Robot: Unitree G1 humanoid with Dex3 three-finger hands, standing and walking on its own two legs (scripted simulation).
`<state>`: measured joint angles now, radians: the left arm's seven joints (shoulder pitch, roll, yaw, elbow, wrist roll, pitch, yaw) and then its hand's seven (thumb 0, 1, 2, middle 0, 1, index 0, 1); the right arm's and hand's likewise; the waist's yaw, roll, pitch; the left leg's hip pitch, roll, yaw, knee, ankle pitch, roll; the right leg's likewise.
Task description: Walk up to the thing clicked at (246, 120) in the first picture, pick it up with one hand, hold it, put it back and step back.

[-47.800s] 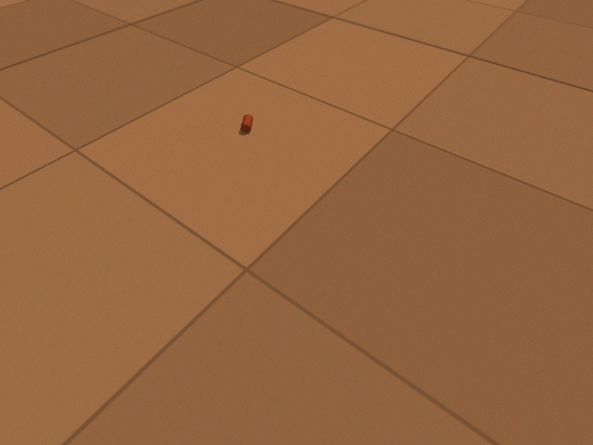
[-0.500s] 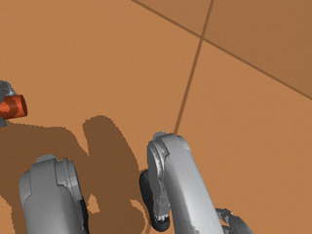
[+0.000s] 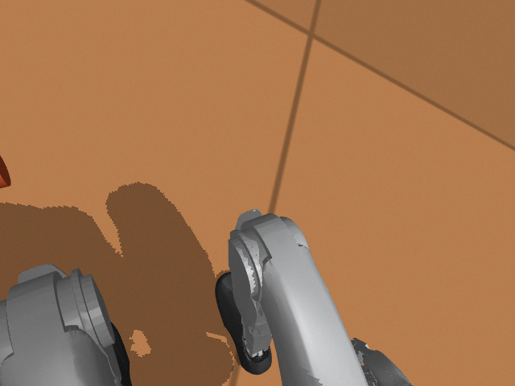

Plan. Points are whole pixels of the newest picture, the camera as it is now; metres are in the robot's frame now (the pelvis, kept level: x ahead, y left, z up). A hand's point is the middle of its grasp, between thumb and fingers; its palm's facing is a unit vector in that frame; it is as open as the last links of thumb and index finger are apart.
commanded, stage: rest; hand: left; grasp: from above
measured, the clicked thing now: out of the picture +0.45 +0.31 -0.25
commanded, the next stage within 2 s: open in 0.84 s
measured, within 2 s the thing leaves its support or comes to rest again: rests again in 1.32 s
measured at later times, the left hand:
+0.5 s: hand out of the picture +0.44 +0.31 -0.24, palm faces -0.44 -0.14 -0.89, open 8.4 cm
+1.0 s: hand out of the picture +0.44 +0.31 -0.24, palm faces -0.44 -0.14 -0.89, open 8.4 cm
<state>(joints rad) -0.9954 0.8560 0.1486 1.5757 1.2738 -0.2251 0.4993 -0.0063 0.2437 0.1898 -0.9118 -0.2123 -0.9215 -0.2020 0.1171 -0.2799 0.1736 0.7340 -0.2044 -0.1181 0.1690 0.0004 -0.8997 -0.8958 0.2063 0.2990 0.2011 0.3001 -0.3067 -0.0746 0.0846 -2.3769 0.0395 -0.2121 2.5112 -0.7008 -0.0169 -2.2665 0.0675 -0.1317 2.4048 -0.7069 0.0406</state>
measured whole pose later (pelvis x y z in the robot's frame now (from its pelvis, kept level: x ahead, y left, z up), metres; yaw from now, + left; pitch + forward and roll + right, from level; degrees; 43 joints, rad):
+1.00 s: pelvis +0.00 +0.01 +0.00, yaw -3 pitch +28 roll -13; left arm -1.04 0.96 0.10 1.73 1.28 -0.24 0.62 0.00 0.27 0.12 -0.93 -0.19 -0.94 -0.17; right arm 0.07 -0.32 0.28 0.69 -0.25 -0.21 0.23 0.00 -0.90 -0.90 0.21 0.30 0.20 0.30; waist -0.36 -0.13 0.14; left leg -2.36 0.05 -0.26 2.55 -0.71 -0.01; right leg -2.23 0.09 -0.17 2.40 -0.69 0.06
